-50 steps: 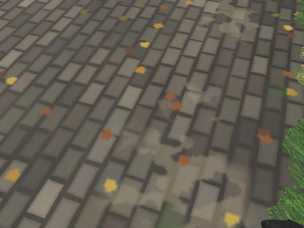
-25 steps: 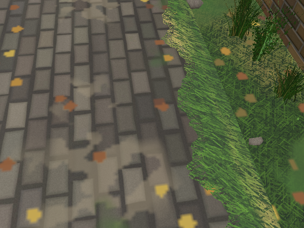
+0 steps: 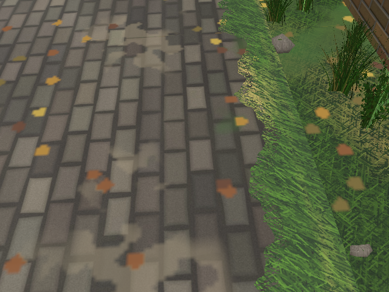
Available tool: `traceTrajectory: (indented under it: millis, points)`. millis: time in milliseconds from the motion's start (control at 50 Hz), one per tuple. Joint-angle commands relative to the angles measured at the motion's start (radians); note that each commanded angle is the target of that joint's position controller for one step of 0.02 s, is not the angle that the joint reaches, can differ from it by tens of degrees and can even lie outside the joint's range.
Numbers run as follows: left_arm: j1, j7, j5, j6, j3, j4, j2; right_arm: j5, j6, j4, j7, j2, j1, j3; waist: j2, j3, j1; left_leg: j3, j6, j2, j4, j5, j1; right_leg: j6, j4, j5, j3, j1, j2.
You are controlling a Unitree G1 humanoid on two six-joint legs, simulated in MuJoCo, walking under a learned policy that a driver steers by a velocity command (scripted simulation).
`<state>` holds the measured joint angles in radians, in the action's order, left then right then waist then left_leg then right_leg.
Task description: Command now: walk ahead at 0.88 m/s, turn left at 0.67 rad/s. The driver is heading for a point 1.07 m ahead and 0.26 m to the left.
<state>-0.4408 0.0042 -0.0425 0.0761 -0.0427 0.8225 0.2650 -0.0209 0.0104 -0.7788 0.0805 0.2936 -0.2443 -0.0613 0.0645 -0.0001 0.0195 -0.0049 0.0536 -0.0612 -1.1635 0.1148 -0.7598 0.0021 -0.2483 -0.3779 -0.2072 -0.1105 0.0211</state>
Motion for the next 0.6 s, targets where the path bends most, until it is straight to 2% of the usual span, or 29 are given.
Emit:
traceTrajectory:
  millis: [20,60,100,120,140,160,180,200,220,240,260,280,300,320,360,380,420,460,500,540,560,580,600]
  points:
    - [0.055,-0.007,0.003,0.036,-0.01,-0.034,0.075,0.0,-0.015,0.12,0.014,0.035,0.174,0.008,-0.152,0.213,-0.017,0.049,0.027,-0.03,0.1,-0.072,-0.129,0.051,0.189,0.439,0.007,0.123,-0.244]
    - [0.035,-0.016,0.006,0.035,-0.009,-0.008,0.09,-0.001,-0.016,0.148,0.023,0.017,0.236,0.025,-0.125,0.217,-0.014,0.14,0.068,-0.009,0.243,-0.074,-0.046,0.03,0.183,0.654,-0.063,0.106,-0.23]
    - [0.02,-0.029,0.008,0.032,-0.014,0.005,0.14,0.008,-0.012,0.159,0.018,0.013,0.238,0.033,-0.142,0.155,-0.036,0.229,0.117,0.071,0.34,-0.058,0.128,0.016,0.087,1.21,-0.101,0.06,-0.237]
    - [0.018,-0.039,0.005,0.022,-0.022,0.007,0.177,0.011,-0.009,0.147,0.011,0.031,0.188,0.029,-0.174,0.1,-0.072,0.243,0.136,0.106,0.354,-0.02,0.194,0.01,-0.008,1.44,-0.102,0.0,-0.254]
    - [0.046,-0.047,-0.002,0.006,-0.033,-0.002,0.215,0.015,-0.008,0.12,0.002,0.063,0.073,0.018,-0.204,0.024,-0.14,0.234,0.156,0.135,0.357,0.038,0.303,0.011,-0.164,1.58,-0.095,-0.029,-0.276]
    - [0.093,-0.051,-0.011,-0.012,-0.045,-0.018,0.249,0.018,-0.006,0.072,-0.009,0.107,-0.106,-0.003,-0.225,-0.073,-0.231,0.21,0.181,0.162,0.34,0.125,0.483,0.028,-0.385,1.639,-0.074,0.0,-0.299]
    - [0.129,-0.042,-0.009,-0.024,-0.05,-0.04,0.259,0.013,-0.012,0.013,-0.024,0.17,-0.289,-0.034,-0.19,-0.157,-0.305,0.145,0.209,0.183,0.417,0.191,0.721,0.054,-0.659,1.477,-0.039,0.114,-0.292]
    - [0.139,-0.022,-0.005,-0.021,-0.041,-0.036,0.208,0.01,-0.012,-0.018,-0.048,0.214,-0.326,-0.063,-0.058,-0.134,-0.293,0.02,0.239,0.142,0.527,0.23,0.899,0.042,-1.026,0.754,-0.035,0.341,-0.162]
    - [0.117,-0.001,0.006,0.002,0.0,-0.129,0.053,-0.007,0.003,0.012,-0.057,0.3,-0.181,-0.079,0.218,-0.105,-0.117,-0.505,0.37,-0.084,0.662,0.339,1.057,-0.019,-1.395,-0.075,0.045,0.811,0.034]
    - [0.205,-0.003,0.004,0.03,0.0,-0.198,0.114,0.005,0.002,0.038,-0.05,0.314,-0.193,-0.088,0.061,-0.203,-0.163,-0.776,0.432,-0.156,0.835,0.425,1.094,-0.003,-1.434,-0.023,0.275,0.927,0.023]
    - [0.242,-0.001,0.006,0.049,0.004,-0.213,0.127,0.007,-0.004,0.021,-0.058,0.28,-0.198,-0.083,-0.034,-0.104,-0.136,-0.779,0.39,-0.175,0.921,0.452,0.997,0.005,-1.358,0.02,0.309,0.957,-0.031]
    - [0.227,-0.003,0.005,0.055,0.008,-0.202,0.132,0.005,-0.015,0.006,-0.064,0.221,-0.179,-0.069,-0.131,0.01,-0.076,-0.704,0.349,-0.152,0.953,0.38,0.834,0.006,-1.24,0.057,0.301,0.914,-0.076]
    - [0.233,-0.005,-0.012,0.045,0.014,-0.197,0.124,0.002,-0.031,0.01,-0.073,0.198,-0.134,-0.059,-0.156,0.05,-0.033,-0.608,0.321,-0.101,0.949,0.302,0.711,-0.006,-1.167,0.047,0.302,0.854,-0.108]
    - [0.202,-0.002,-0.031,0.022,0.019,-0.187,0.117,0.004,-0.045,0.019,-0.081,0.176,-0.094,-0.047,-0.151,0.072,0.01,-0.524,0.309,-0.051,0.951,0.244,0.62,-0.024,-1.113,0.043,0.304,0.803,-0.128]
    - [0.214,0.005,-0.043,-0.017,0.026,-0.195,0.107,0.016,-0.073,0.024,-0.078,0.156,-0.087,-0.033,-0.134,0.094,0.031,-0.434,0.301,0.011,0.977,0.186,0.474,-0.061,-0.99,0.027,0.274,0.751,-0.156]
    - [0.275,0.009,-0.041,-0.025,0.032,-0.223,0.1,0.02,-0.083,0.025,-0.075,0.165,-0.092,-0.034,-0.124,0.117,0.02,-0.397,0.296,0.038,1.005,0.154,0.415,-0.073,-0.898,0.07,0.245,0.738,-0.161]
    - [0.42,0.019,-0.024,-0.025,0.044,-0.281,0.087,0.018,-0.091,0.022,-0.074,0.171,-0.125,-0.037,-0.097,0.155,-0.028,-0.369,0.27,0.075,1.028,0.04,0.372,-0.087,-0.705,0.232,0.208,0.724,-0.147]
    - [0.497,0.025,-0.008,-0.021,0.054,-0.307,0.069,0.023,-0.09,0.011,-0.069,0.181,-0.164,-0.044,-0.058,0.135,-0.078,-0.352,0.228,0.094,1.002,-0.135,0.426,-0.075,-0.522,0.395,0.193,0.681,-0.108]
    - [0.522,0.027,0.0,-0.012,0.057,-0.313,0.067,0.031,-0.096,-0.014,-0.067,0.178,-0.214,-0.044,-0.033,0.088,-0.117,-0.341,0.198,0.066,0.99,-0.352,0.543,-0.042,-0.404,0.517,0.165,0.638,-0.072]
    - [0.523,0.025,0.001,-0.003,0.052,-0.314,0.079,0.031,-0.102,-0.032,-0.075,0.182,-0.219,-0.042,-0.027,0.057,-0.12,-0.326,0.169,0.035,0.961,-0.505,0.644,-0.005,-0.308,0.546,0.165,0.564,-0.048]
    - [0.489,0.02,-0.002,0.0,0.044,-0.302,0.098,0.03,-0.106,-0.041,-0.08,0.193,-0.216,-0.042,-0.023,0.023,-0.103,-0.318,0.15,0.027,0.909,-0.665,0.706,0.012,-0.282,0.513,0.158,0.504,-0.018]
    - [0.408,0.011,-0.002,0.001,0.026,-0.279,0.136,0.022,-0.107,-0.046,-0.085,0.223,-0.21,-0.047,0.003,-0.035,-0.06,-0.324,0.13,0.006,0.812,-0.832,0.77,0.027,-0.285,0.435,0.163,0.421,0.015]
    - [0.264,-0.002,0.01,0.004,0.001,-0.239,0.189,0.004,-0.107,-0.046,-0.086,0.257,-0.182,-0.053,0.022,-0.115,0.024,-0.32,0.113,-0.008,0.645,-0.929,0.801,0.044,-0.301,0.328,0.177,0.298,0.028]
